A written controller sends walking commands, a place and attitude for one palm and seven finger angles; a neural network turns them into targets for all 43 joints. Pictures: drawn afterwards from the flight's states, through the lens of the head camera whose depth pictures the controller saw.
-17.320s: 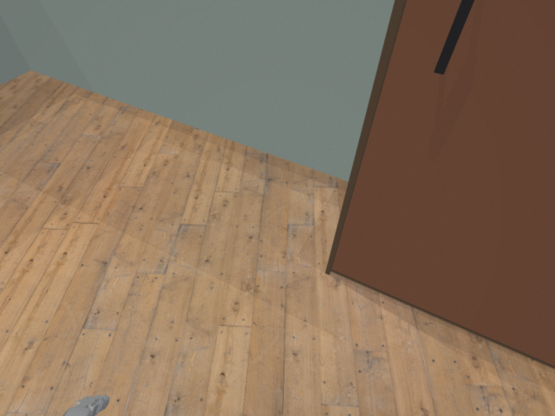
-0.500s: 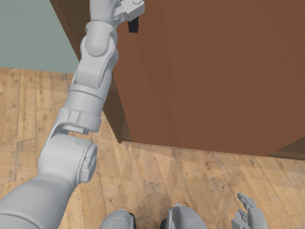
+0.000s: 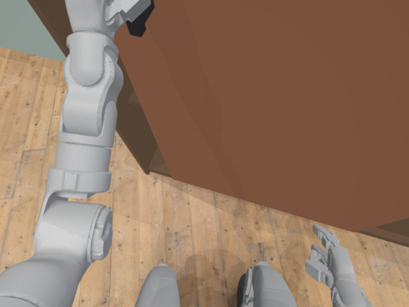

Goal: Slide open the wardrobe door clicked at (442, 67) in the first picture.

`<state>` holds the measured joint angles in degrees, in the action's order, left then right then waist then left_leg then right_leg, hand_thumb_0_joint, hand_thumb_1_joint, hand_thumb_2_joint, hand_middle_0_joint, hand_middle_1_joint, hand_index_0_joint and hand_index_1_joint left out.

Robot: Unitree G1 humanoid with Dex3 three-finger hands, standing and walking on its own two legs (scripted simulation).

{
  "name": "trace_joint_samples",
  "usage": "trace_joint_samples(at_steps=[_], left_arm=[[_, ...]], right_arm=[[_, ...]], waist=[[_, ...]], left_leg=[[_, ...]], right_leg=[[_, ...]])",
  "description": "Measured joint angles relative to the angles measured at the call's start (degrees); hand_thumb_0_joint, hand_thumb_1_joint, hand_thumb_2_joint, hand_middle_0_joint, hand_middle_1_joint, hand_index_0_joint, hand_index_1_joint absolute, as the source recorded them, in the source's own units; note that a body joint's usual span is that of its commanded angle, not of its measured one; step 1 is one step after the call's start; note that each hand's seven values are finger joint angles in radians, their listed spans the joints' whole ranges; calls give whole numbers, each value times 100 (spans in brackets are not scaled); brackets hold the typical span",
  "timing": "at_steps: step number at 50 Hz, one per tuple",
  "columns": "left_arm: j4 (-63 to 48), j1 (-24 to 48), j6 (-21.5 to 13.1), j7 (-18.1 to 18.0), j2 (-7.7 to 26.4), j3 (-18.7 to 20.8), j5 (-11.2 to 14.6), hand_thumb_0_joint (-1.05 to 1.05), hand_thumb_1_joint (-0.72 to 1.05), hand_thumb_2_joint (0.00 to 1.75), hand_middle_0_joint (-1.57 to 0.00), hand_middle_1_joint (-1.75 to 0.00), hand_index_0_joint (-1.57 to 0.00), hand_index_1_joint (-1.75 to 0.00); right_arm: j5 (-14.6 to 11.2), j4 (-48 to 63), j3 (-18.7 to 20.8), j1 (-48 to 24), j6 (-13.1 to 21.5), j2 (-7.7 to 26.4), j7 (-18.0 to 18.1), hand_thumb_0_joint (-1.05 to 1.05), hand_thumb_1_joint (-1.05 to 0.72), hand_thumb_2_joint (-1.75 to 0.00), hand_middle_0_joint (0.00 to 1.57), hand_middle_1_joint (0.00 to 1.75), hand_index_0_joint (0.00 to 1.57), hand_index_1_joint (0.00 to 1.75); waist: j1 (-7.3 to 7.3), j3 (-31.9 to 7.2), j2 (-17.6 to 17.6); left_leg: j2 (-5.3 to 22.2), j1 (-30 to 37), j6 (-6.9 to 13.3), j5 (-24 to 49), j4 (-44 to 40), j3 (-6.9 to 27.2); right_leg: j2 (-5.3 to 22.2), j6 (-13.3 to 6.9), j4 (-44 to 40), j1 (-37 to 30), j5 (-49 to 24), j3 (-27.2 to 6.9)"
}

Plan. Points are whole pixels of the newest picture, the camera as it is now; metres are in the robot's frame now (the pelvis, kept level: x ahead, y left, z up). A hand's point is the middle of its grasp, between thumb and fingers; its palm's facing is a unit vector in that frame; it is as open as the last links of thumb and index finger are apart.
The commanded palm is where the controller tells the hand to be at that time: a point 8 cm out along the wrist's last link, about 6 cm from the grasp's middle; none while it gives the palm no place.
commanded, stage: step sideways, sliding the door along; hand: left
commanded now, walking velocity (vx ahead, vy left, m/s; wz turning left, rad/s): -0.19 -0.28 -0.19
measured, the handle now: out of the picture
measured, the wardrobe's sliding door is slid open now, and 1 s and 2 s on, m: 0.14 0.60 0.69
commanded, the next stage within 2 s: stop walking and hold the door there in 1.48 s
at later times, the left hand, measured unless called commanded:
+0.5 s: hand (316, 25) +0.42 -0.05 +0.26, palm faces +0.00 -1.00 -0.05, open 6.2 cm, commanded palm +0.40 -0.07 +0.25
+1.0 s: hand out of the picture +0.38 -0.28 +0.25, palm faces -0.25 -0.94 -0.23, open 7.6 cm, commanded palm +0.38 -0.24 +0.26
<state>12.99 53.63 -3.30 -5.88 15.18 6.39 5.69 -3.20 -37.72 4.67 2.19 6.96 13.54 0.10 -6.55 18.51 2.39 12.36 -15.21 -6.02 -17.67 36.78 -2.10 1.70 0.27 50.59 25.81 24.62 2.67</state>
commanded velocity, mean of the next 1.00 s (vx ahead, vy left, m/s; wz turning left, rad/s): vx -0.19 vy -0.17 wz -0.21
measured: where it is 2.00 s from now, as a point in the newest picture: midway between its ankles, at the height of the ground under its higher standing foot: outside the picture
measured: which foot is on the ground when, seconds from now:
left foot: down 0.00-0.14, up 0.16-0.30, down 0.32-0.64, up 0.66-0.84, down 0.86-1.00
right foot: down 0.00-0.34, up 0.36-0.56, down 0.58-0.86, up 0.88-1.00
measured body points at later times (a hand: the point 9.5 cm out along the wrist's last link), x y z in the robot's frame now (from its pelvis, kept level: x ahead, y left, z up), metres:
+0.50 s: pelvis +0.04 -0.14 +0.00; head +0.15 -0.13 +0.43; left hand +0.42 +0.01 +0.26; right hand +0.28 -0.31 -0.11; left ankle -0.02 +0.02 -0.72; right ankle +0.09 -0.26 -0.69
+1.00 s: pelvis +0.00 -0.28 +0.00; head +0.08 -0.30 +0.44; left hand +0.39 -0.23 +0.26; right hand +0.21 -0.50 -0.10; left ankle -0.02 -0.09 -0.72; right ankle +0.05 -0.38 -0.69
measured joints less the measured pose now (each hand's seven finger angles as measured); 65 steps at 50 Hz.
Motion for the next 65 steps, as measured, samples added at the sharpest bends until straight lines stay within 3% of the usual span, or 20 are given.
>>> trace_joint_samples(at_steps=[5, 7, 10, 12, 15, 16, 17, 21, 25, 29, 32, 36, 40, 43, 48, 53, 55, 56, 59, 65], left_arm=[[-147, -317, 24, 20, 83, 94, 39, -5, 77, 85, -46, -140, -20, -134], [-273, -497, -6, -29, 58, 248, 61, -5, 77, 85, -46, -140, -21, -133], [-734, -868, -9, -96, -55, 368, 57, -4, 77, 85, -46, -141, -22, -132], [-1106, -1057, 43, -186, -204, 291, 24, -4, 77, 85, -47, -141, -22, -132], [-1569, -1196, 62, -232, -453, 17, -51, -4, 77, 84, -46, -141, -21, -133], [-1643, -1190, 56, -216, -522, -125, -66, -3, 78, 84, -46, -141, -21, -133], [-1658, -1134, 54, -170, -572, -298, -67, -3, 78, 83, -46, -141, -20, -132], [-1637, -983, -19, -10, -814, -852, -85, -3, 80, 83, -46, -141, -18, -132], [-1895, -1254, -74, -22, -950, -1106, -111, -3, 80, 83, -46, -141, -16, -132], [-2230, -1590, -98, -5, -865, -1197, -175, -4, 79, 81, -48, -140, -13, -127], [-2381, -1745, -225, 4, -898, -1203, -208, -5, 79, 81, -50, -139, -11, -123], [-2768, -1991, -206, -66, -1072, -1297, -304, -3, 78, 80, -47, -140, -13, -124], [-2962, -2013, -122, -129, -1155, -1486, -498, -1, 75, 78, -41, -140, -14, -122], [-2601, -1782, -75, -34, -981, -1627, -548, -2, 71, 74, -37, -140, -13, -116], [-1517, -1460, -405, 231, -680, -1627, -423, -5, 67, 71, -38, -140, -9, -113], [-1083, -1466, -502, 303, -512, -1314, -236, -5, 63, 74, -44, -140, -12, -122], [-977, -1355, -446, 260, -480, -1139, -205, -5, 63, 77, -46, -140, -12, -124], [-953, -1299, -434, 197, -515, -1038, -220, -5, 63, 78, -47, -140, -12, -125], [-1023, -1211, -267, 69, -607, -815, -174, -4, 67, 81, -47, -140, -14, -129], [-607, -1009, -340, -110, -588, -362, -170, -1, 74, 85, -47, -140, -16, -134]], right_arm=[[-17, 236, -126, 326, 131, -71, -124, 1, -91, -90, 20, 30, 20, 30], [-68, 208, -170, 253, 129, -42, -84, 2, -91, -90, 20, 30, 20, 30], [-55, 77, -184, 37, 123, -29, 37, 2, -91, -90, 20, 30, 20, 30], [-56, 57, -195, -23, 227, 10, 95, 2, -91, -90, 20, 30, 19, 30], [4, 124, -186, -92, 246, 88, 77, 2, -91, -90, 20, 30, 19, 30], [9, 168, -180, -81, 211, 102, 44, 2, -91, -90, 20, 30, 19, 30], [6, 209, -150, -47, 184, 75, -3, 2, -91, -90, 20, 30, 19, 30], [57, 382, -139, 60, 209, -52, -210, 2, -91, -90, 20, 30, 19, 30], [140, 465, -295, 56, 307, -200, -284, 2, -91, -90, 20, 30, 19, 30], [173, 477, -483, 33, 325, -434, -275, 2, -90, -90, 20, 30, 20, 30], [109, 364, -525, -125, 282, -440, -245, 2, -90, -90, 20, 30, 20, 30], [128, 186, -417, -501, 225, -287, -108, 2, -90, -90, 20, 30, 20, 30], [184, 239, -307, -758, 163, -132, -95, 2, -91, -90, 20, 30, 20, 30], [224, 387, -208, -667, -60, -104, -116, 2, -91, -90, 20, 30, 20, 30], [257, 498, -63, -232, -235, -250, -226, 2, -91, -90, 20, 30, 19, 30], [130, 379, -200, 137, -384, -346, -186, 1, -91, -90, 20, 30, 19, 30], [39, 281, -278, 189, -414, -382, -131, 1, -90, -90, 20, 30, 19, 30], [7, 201, -291, 136, -424, -355, -89, 2, -90, -90, 20, 30, 20, 30], [74, -66, -243, -47, -373, -297, 53, 2, -91, -90, 20, 30, 20, 30], [212, -132, -215, -81, -416, -209, 153, 2, -91, -90, 20, 30, 19, 30]], waist=[[-74, -140, 46], [64, -71, 283], [141, -123, 101], [220, -135, -13], [274, -105, 50], [268, -137, 100], [242, -173, 79], [-80, -106, -88], [-230, -101, 2], [-227, -164, 105], [-62, -100, 412], [118, -100, 171], [440, -36, 18], [612, -283, -4], [467, -486, -143], [369, -693, 162], [374, -698, 251], [443, -620, 315], [527, -442, 97], [681, -393, -276]], left_leg=[[416, 206, -261, -86, -24, 91], [616, 71, 3, 5, 384, 254], [-209, -440, 226, -1218, 1704, 424], [-724, -546, 294, -1513, 1652, 236], [-947, -310, 342, -392, 536, -274], [-865, -132, 456, 522, 92, -439], [-781, 1, 547, 584, -161, -486], [-588, 275, 397, -299, -209, -598], [-299, 500, 145, -545, -34, -739], [48, 554, -89, -764, 374, -725], [407, 238, 37, -511, 1004, -436], [-596, -495, 280, -1680, 1966, 149], [-972, -430, 297, -1124, 887, -173], [-706, 74, 434, 331, -252, -573], [-352, 391, 98, -227, -259, -837], [313, 385, -301, -109, -179, -808], [597, 144, -66, -230, 254, -627], [564, -67, 92, -644, 661, -370], [-321, -622, 200, -1718, 2110, 95], [-1255, -580, 175, -1538, 1706, -398]], right_leg=[[-134, 16, -1032, -584, -829, 52], [-319, -194, -993, -736, -702, 295], [-182, -405, -1070, -600, -621, 248], [-62, -471, -1261, -583, -1402, 230], [-171, -443, -1277, -469, -1226, 337], [-278, -385, -1155, -368, -1303, 376], [-362, -247, -932, -237, -1342, 334], [-355, -71, 129, 130, -190, -112], [6, 67, 81, 115, -482, -226], [159, 162, -566, -214, -1033, -87], [-71, -97, -704, -470, -572, 286], [92, -337, -983, -209, -878, 173], [40, -392, -1544, -124, -1574, 161], [-210, -317, -1449, 80, -1758, 236], [-236, -18, 210, 372, -192, -111], [61, 100, -445, -275, -590, -44], [-54, 26, -834, -572, -455, 120], [-139, -117, -777, -536, -398, 211], [-83, -498, -867, -368, -687, 138], [-269, -746, -1943, -458, -1512, 95]])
